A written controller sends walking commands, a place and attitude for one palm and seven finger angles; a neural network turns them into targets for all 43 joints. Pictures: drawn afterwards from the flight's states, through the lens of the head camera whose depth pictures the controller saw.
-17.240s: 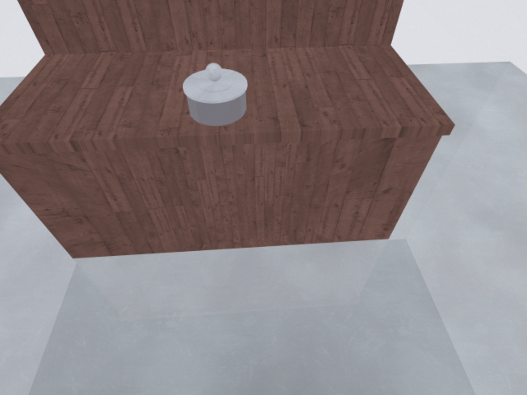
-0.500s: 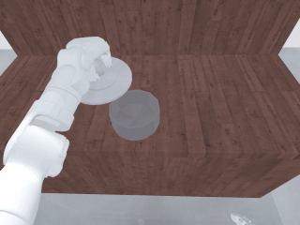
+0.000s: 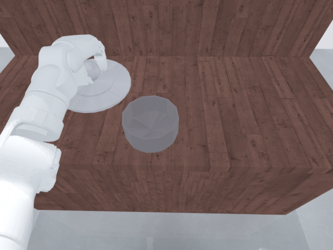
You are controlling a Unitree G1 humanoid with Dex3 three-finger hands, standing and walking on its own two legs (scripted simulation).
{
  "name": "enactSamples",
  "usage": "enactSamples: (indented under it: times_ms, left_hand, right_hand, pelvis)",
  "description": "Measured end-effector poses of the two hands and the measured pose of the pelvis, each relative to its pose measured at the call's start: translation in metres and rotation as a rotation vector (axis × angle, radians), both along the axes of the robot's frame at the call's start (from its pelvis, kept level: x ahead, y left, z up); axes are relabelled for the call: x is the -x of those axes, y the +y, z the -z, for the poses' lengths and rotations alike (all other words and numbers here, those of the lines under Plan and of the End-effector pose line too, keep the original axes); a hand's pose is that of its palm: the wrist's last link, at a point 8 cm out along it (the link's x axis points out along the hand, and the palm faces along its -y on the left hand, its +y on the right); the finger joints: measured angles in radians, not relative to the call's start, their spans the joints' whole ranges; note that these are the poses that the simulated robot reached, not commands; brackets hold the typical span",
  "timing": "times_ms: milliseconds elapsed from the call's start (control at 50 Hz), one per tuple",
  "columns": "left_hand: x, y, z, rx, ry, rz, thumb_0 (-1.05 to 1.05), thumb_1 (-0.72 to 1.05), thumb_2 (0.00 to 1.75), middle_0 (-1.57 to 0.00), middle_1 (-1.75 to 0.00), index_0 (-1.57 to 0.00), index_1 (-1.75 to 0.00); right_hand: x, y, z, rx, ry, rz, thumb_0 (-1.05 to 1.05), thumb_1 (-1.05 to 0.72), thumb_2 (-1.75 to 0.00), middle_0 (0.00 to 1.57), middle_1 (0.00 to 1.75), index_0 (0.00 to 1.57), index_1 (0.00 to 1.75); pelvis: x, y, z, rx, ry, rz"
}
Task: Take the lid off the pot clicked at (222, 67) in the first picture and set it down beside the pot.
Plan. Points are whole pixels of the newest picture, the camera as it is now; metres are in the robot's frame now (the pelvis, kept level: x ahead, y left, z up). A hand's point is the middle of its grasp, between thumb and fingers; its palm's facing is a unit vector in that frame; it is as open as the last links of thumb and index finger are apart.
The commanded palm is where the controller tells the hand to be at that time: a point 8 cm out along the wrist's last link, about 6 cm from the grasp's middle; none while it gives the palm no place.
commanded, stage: move the lid sideways beside the pot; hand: left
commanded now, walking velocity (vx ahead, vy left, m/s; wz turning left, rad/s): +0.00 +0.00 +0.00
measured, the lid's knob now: (89, 70) +0.51 +0.19 +0.16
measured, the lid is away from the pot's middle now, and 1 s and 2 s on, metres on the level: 0.14 0.25 0.25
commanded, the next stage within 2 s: lower the lid onto the table in 0.88 s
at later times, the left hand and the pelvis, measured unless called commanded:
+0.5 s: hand (55, 76) +0.46 +0.25 +0.18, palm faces -0.31 -0.04 -0.95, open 7.9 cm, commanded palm +0.47 +0.25 +0.25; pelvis +0.00 +0.01 +0.00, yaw +1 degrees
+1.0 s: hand (37, 79) +0.46 +0.29 +0.17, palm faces -0.35 -0.06 -0.93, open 7.9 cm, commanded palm +0.48 +0.28 +0.24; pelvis +0.00 +0.02 +0.00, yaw +1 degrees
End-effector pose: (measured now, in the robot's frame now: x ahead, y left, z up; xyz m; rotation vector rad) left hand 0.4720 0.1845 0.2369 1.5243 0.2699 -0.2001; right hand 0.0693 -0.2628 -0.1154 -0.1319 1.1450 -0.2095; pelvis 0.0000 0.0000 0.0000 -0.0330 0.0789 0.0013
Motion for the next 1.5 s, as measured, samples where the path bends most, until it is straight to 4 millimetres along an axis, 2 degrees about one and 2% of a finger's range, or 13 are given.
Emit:
enactSamples:
  times_ms: [160, 600, 860, 1100, 1340, 1500]
  left_hand:
    - [0.000, 0.017, -0.002, -0.002, -0.004, -0.020, 0.02, 0.20, 0.86, -0.59, -0.90, -0.63, -0.93]
    - [0.013, 0.073, -0.003, -0.007, 0.022, -0.068, 0.02, 0.20, 0.86, -0.59, -0.90, -0.63, -0.93]
    - [0.013, 0.105, 0.001, 0.000, 0.050, -0.108, 0.02, 0.20, 0.86, -0.59, -0.90, -0.63, -0.93]
    - [0.002, 0.104, 0.009, 0.007, 0.061, -0.063, 0.02, 0.20, 0.86, -0.59, -0.90, -0.63, -0.93]
    - [-0.016, 0.101, 0.031, 0.017, 0.086, -0.049, 0.02, 0.20, 0.86, -0.59, -0.90, -0.63, -0.93]
    - [-0.021, 0.109, 0.044, 0.022, 0.104, -0.056, 0.02, 0.20, 0.86, -0.59, -0.90, -0.63, -0.93]
  right_hand:
    - [0.004, 0.000, -0.001, 0.005, 0.013, 0.009, 0.01, -0.90, -0.90, 0.20, 0.30, 0.20, 0.30]
    - [-0.009, 0.003, -0.005, 0.031, 0.022, -0.027, 0.01, -0.90, -0.90, 0.20, 0.30, 0.20, 0.30]
    - [0.004, 0.004, -0.006, 0.049, 0.068, -0.009, 0.00, -0.90, -0.90, 0.20, 0.30, 0.20, 0.30]
    - [0.017, 0.008, -0.006, 0.072, 0.113, 0.008, 0.00, -0.90, -0.90, 0.20, 0.30, 0.20, 0.30]
    - [0.023, 0.019, -0.005, 0.069, 0.127, 0.030, 0.00, -0.90, -0.90, 0.20, 0.30, 0.20, 0.30]
    - [0.026, 0.023, -0.005, 0.071, 0.142, 0.038, 0.00, -0.90, -0.90, 0.20, 0.30, 0.20, 0.30]
  pelvis:
    - [-0.001, 0.003, 0.000, 0.003, 0.002, 0.001]
    - [0.001, 0.007, 0.001, 0.012, 0.010, -0.018]
    - [0.001, 0.012, 0.002, 0.019, 0.023, -0.017]
    - [-0.001, 0.020, 0.003, 0.026, 0.042, -0.017]
    - [-0.007, 0.029, 0.004, 0.030, 0.069, -0.004]
    - [-0.011, 0.033, 0.005, 0.033, 0.085, -0.001]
